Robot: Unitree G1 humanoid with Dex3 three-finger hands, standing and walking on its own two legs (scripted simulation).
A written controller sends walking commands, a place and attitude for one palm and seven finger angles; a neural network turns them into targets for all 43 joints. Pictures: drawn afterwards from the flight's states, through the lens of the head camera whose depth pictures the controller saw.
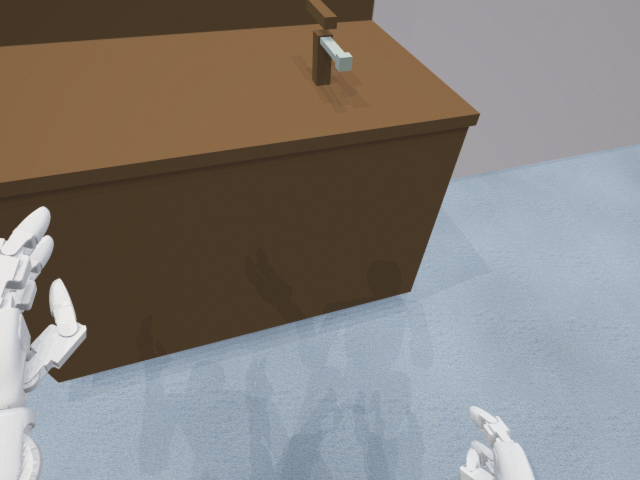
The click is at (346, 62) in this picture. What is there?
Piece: tap's lever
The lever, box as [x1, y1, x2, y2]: [335, 52, 352, 71]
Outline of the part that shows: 348,52 336,53 335,67 339,71 351,69 352,56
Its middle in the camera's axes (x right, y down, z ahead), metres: +0.05 -0.37 +0.80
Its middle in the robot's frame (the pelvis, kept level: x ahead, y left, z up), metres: +0.86 +0.01 +0.15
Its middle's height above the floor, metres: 0.92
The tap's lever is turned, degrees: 0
